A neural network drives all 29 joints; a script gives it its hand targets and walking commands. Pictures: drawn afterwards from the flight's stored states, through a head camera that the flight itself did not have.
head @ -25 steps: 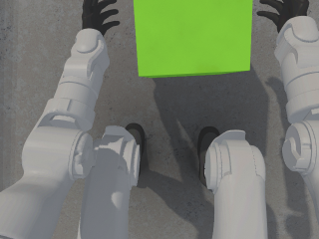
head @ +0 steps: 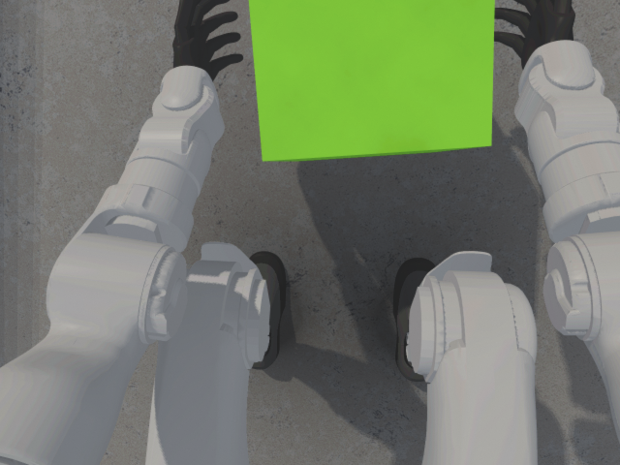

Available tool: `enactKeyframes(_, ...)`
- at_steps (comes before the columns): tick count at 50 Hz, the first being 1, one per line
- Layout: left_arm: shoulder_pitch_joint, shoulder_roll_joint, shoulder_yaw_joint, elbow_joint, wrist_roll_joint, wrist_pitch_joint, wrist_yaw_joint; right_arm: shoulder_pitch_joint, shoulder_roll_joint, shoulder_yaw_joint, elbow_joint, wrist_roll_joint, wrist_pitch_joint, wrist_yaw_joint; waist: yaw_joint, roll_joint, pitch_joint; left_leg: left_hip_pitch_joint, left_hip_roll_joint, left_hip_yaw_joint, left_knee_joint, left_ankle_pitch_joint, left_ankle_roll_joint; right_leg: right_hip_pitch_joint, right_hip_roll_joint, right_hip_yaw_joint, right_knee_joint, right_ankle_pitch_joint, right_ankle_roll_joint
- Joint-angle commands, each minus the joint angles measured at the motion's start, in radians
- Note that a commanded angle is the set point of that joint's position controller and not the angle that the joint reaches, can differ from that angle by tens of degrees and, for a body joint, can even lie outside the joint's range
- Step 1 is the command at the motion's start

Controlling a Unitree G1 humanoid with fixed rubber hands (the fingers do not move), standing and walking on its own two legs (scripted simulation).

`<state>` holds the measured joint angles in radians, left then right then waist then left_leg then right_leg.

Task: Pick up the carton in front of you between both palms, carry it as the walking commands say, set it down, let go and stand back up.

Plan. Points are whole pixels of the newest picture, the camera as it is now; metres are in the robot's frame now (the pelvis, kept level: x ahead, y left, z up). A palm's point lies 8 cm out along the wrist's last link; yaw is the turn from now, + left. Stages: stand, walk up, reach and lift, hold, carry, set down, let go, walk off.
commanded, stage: reach and lift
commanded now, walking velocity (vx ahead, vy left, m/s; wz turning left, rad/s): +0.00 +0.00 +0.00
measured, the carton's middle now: (364, 71) +0.51 -0.04 -0.25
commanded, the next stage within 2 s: none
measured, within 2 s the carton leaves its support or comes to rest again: leaves its support in 0.42 s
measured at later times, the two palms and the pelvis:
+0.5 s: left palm (202, 39) +0.53 +0.13 -0.15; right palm (508, 32) +0.53 -0.17 -0.17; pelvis +0.00 +0.00 +0.00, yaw +0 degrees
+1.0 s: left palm (62, 4) +0.49 +0.12 +0.05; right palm out of the picture +0.48 -0.18 +0.03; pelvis +0.00 +0.01 +0.10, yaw -2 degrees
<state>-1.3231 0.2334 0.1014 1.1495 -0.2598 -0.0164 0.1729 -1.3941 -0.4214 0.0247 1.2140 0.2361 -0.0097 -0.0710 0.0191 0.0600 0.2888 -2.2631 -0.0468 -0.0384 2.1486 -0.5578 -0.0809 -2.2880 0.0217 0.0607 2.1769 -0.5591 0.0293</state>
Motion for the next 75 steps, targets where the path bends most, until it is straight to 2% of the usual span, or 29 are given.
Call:
enactKeyframes(1, -0.265, -0.002, -0.057, -0.138, -0.045, -0.036, -0.012, -0.287, -0.006, 0.034, -0.103, 0.032, -0.034, 0.005, -0.045, -0.119, -1.088, 0.505, -0.010, 0.132, -0.153, 0.254, 0.008, 0.618, 0.014, -0.053, -0.228, 0.276, -0.012)
enactKeyframes(5, -0.217, -0.021, -0.055, -0.123, -0.033, -0.038, 0.007, -0.333, 0.045, 0.082, -0.171, 0.047, -0.022, -0.014, 0.016, -0.170, -1.220, 0.512, -0.028, 0.124, -0.155, 0.305, 0.014, 0.746, 0.003, -0.044, -0.226, 0.371, -0.004)
enactKeyframes(6, -0.245, -0.021, -0.028, -0.091, -0.027, -0.037, 0.015, -0.301, 0.000, 0.012, -0.108, -0.012, -0.024, -0.021, -0.050, -0.139, -1.149, 0.445, -0.020, 0.101, -0.174, 0.246, 0.011, 0.712, 0.001, -0.067, -0.200, 0.337, 0.006)
enactKeyframes(7, -0.264, -0.049, -0.040, -0.124, 0.017, -0.034, 0.008, -0.326, 0.031, -0.008, -0.124, -0.031, -0.020, -0.007, 0.015, -0.100, -1.137, 0.506, -0.036, 0.107, -0.174, 0.282, 0.018, 0.587, 0.008, -0.055, -0.219, 0.288, -0.004)
enactKeyframes(8, -0.279, -0.119, -0.011, -0.152, 0.026, -0.038, 0.013, -0.342, 0.079, 0.016, -0.145, -0.020, -0.023, -0.003, -0.024, -0.099, -1.169, 0.537, -0.029, 0.111, -0.171, 0.268, 0.016, 0.608, 0.024, -0.066, -0.228, 0.267, -0.006)
enactKeyframes(11, -0.391, -0.342, -0.022, -0.114, 0.111, -0.024, -0.046, -0.387, 0.442, 0.081, -0.095, -0.090, 0.013, 0.059, 0.018, -0.117, -1.048, 0.524, -0.061, 0.108, -0.164, 0.273, 0.030, 0.526, 0.035, -0.041, -0.268, 0.243, -0.010)
enactKeyframes(13, -0.516, -0.716, -0.090, -0.138, 0.111, 0.009, -0.136, -0.461, 0.708, 0.069, -0.065, -0.113, 0.029, 0.138, -0.064, -0.081, -1.019, 0.436, -0.083, 0.134, -0.140, 0.232, 0.008, 0.517, 0.062, -0.077, -0.220, 0.251, -0.013)
enactKeyframes(14, -0.552, -0.773, -0.115, -0.188, 0.142, 0.030, -0.175, -0.500, 0.858, 0.049, -0.154, -0.114, 0.031, 0.172, -0.031, -0.091, -1.022, 0.450, -0.100, 0.126, -0.154, 0.214, 0.034, 0.468, 0.073, -0.082, -0.209, 0.230, -0.019)
enactKeyframes(21, -0.581, -1.011, -0.182, -0.348, 0.126, 0.085, -0.216, -0.438, 1.065, 0.120, -0.244, -0.077, 0.083, 0.216, 0.004, 0.002, -1.316, 0.644, -0.118, 0.161, -0.122, 0.416, 0.023, 0.555, 0.099, -0.093, -0.173, 0.394, -0.027)
enactKeyframes(25, -0.540, -1.226, -0.260, -0.495, 0.037, 0.149, -0.225, -0.664, 1.075, 0.285, -0.729, -0.039, 0.097, 0.208, -0.092, -0.104, -1.767, 0.739, -0.138, 0.129, -0.128, 0.561, 0.035, 0.819, 0.104, -0.142, -0.176, 0.595, -0.015)
enactKeyframes(33, -0.537, -1.175, -0.198, -0.550, 0.174, 0.259, -0.252, -0.321, 1.296, 0.115, -0.458, -0.186, 0.279, 0.256, -0.081, -0.138, -1.509, 0.556, -0.143, 0.167, -0.288, 0.190, 0.044, 0.713, 0.113, -0.173, -0.344, 0.214, -0.007)
enactKeyframes(36, -0.430, -1.130, -0.074, -0.469, 0.319, 0.291, -0.265, -0.310, 1.350, 0.069, -0.411, -0.242, 0.309, 0.275, 0.012, -0.181, -1.381, 0.522, -0.147, 0.171, -0.318, 0.116, 0.072, 0.674, 0.119, -0.141, -0.404, 0.108, -0.004)
enactKeyframes(37, -0.402, -1.186, -0.045, -0.373, 0.339, 0.318, -0.265, -0.262, 1.314, 0.016, -0.361, -0.302, 0.315, 0.278, -0.072, -0.124, -1.281, 0.482, -0.144, 0.160, -0.343, 0.051, 0.060, 0.643, 0.125, -0.153, -0.422, 0.047, -0.010)
enactKeyframes(39, -0.306, -1.179, 0.021, -0.336, 0.418, 0.336, -0.278, -0.335, 1.299, -0.025, -0.415, -0.317, 0.311, 0.291, 0.027, -0.139, -1.287, 0.476, -0.146, 0.153, -0.412, 0.041, 0.077, 0.635, 0.123, -0.154, -0.459, 0.041, 0.000)
enactKeyframes(42, -0.244, -1.167, 0.131, -0.229, 0.483, 0.358, -0.290, -0.333, 1.325, -0.107, -0.339, -0.371, 0.335, 0.289, 0.052, -0.155, -1.160, 0.570, -0.138, 0.133, -0.504, -0.045, 0.077, 0.590, 0.136, -0.166, -0.532, -0.064, 0.005)
enactKeyframes(43, -0.360, -1.223, 0.019, -0.402, 0.379, 0.331, -0.290, -0.354, 1.336, -0.044, -0.426, -0.343, 0.324, 0.291, -0.041, -0.176, -1.264, 0.619, -0.143, 0.127, -0.524, -0.041, 0.071, 0.655, 0.135, -0.181, -0.550, -0.023, -0.002)
enactKeyframes(44, -0.293, -1.265, 0.039, -0.300, 0.406, 0.336, -0.288, -0.321, 1.300, -0.057, -0.425, -0.351, 0.304, 0.287, -0.005, -0.101, -1.312, 0.612, -0.148, 0.155, -0.506, 0.012, 0.051, 0.716, 0.134, -0.145, -0.571, -0.016, -0.014)
enactKeyframes(49, -0.340, -1.343, -0.107, -0.383, 0.318, 0.340, -0.323, -0.180, 1.360, -0.061, -0.411, -0.380, 0.322, 0.287, -0.109, -0.069, -1.373, 0.767, -0.142, 0.122, -0.601, 0.063, 0.022, 0.805, 0.150, -0.174, -0.619, 0.115, -0.027)
enactKeyframes(53, -0.169, -1.329, -0.087, -0.365, 0.360, 0.342, -0.338, -0.192, 1.443, 0.057, -0.453, -0.326, 0.335, 0.297, 0.024, -0.115, -1.439, 0.769, -0.142, 0.143, -0.628, 0.174, 0.043, 0.964, 0.121, -0.145, -0.687, 0.198, 0.008)
enactKeyframes(54, -0.171, -1.416, -0.189, -0.430, 0.293, 0.341, -0.340, -0.249, 1.429, 0.114, -0.591, -0.293, 0.315, 0.297, -0.047, -0.051, -1.480, 0.789, -0.144, 0.119, -0.636, 0.244, 0.033, 1.040, 0.131, -0.138, -0.682, 0.318, -0.008)
enactKeyframes(56, -0.167, -1.384, -0.212, -0.472, 0.281, 0.333, -0.340, -0.103, 1.546, 0.190, -0.573, -0.242, 0.326, 0.290, 0.003, -0.151, -1.566, 0.846, -0.136, 0.129, -0.659, 0.263, 0.034, 1.167, 0.141, -0.136, -0.695, 0.374, 0.016)
enactKeyframes(57, -0.109, -1.373, -0.245, -0.471, 0.288, 0.339, -0.334, -0.180, 1.500, 0.174, -0.624, -0.230, 0.324, 0.288, 0.042, -0.070, -1.524, 0.873, -0.150, 0.128, -0.683, 0.285, 0.040, 1.102, 0.140, -0.121, -0.696, 0.350, 0.020)
enactKeyframes(60, -0.014, -1.386, -0.246, -0.450, 0.293, 0.343, -0.345, -0.072, 1.480, 0.188, -0.633, -0.243, 0.323, 0.280, 0.028, -0.149, -1.485, 0.919, -0.143, 0.107, -0.732, 0.313, 0.047, 1.155, 0.139, -0.119, -0.765, 0.372, 0.027)
enactKeyframes(61, -0.050, -1.373, -0.242, -0.483, 0.285, 0.338, -0.352, 0.042, 1.490, 0.170, -0.538, -0.281, 0.341, 0.277, -0.063, -0.204, -1.418, 0.900, -0.135, 0.091, -0.741, 0.262, 0.035, 1.187, 0.141, -0.133, -0.804, 0.342, 0.018)
enactKeyframes(68, 0.074, -1.448, -0.355, -0.571, 0.271, 0.325, -0.352, 0.138, 1.546, 0.208, -0.647, -0.263, 0.310, 0.262, 0.010, -0.074, -1.404, 1.120, -0.146, 0.087, -0.863, 0.362, 0.032, 1.268, 0.151, -0.098, -0.892, 0.408, 0.013)
enactKeyframes(72, 0.137, -1.412, -0.308, -0.497, 0.277, 0.326, -0.347, 0.240, 1.460, 0.156, -0.594, -0.296, 0.311, 0.260, -0.081, -0.083, -1.190, 1.172, -0.118, 0.047, -0.970, 0.255, 0.037, 1.277, 0.151, -0.087, -1.006, 0.302, -0.015)
enactKeyframes(73, 0.240, -1.394, -0.270, -0.439, 0.330, 0.338, -0.341, 0.236, 1.464, 0.122, -0.575, -0.339, 0.311, 0.264, -0.017, -0.051, -1.127, 1.147, -0.127, 0.037, -1.029, 0.246, 0.025, 1.299, 0.144, -0.062, -1.041, 0.278, -0.022)
enactKeyframes(74, 0.208, -1.405, -0.296, -0.487, 0.315, 0.331, -0.336, 0.238, 1.450, 0.135, -0.598, -0.314, 0.310, 0.276, -0.070, -0.047, -1.169, 1.230, -0.107, 0.008, -1.045, 0.261, 0.036, 1.327, 0.143, -0.080, -1.036, 0.285, -0.021)
enactKeyframes(75, 0.278, -1.379, -0.301, -0.482, 0.326, 0.326, -0.338, 0.256, 1.538, 0.186, -0.588, -0.282, 0.317, 0.276, -0.001, -0.100, -1.198, 1.290, -0.115, 0.028, -1.043, 0.286, 0.046, 1.366, 0.144, -0.075, -1.054, 0.283, 0.000)
